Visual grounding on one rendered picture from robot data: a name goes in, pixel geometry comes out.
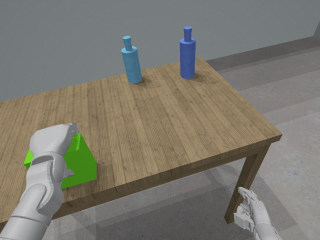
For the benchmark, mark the sponge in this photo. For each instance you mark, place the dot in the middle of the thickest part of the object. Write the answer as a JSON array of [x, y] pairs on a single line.
[[79, 159]]

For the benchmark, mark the robot right forearm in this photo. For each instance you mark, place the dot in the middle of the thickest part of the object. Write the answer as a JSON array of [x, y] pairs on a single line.
[[264, 231]]

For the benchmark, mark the right robot hand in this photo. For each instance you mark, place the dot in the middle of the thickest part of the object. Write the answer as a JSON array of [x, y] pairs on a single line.
[[247, 217]]

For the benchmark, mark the table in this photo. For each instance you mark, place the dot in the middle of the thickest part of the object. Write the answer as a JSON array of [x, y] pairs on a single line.
[[141, 135]]

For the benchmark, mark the robot left forearm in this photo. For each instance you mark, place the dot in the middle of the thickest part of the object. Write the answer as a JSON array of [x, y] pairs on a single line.
[[41, 199]]

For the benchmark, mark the left robot hand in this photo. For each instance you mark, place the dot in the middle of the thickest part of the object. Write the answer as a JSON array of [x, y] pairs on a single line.
[[55, 139]]

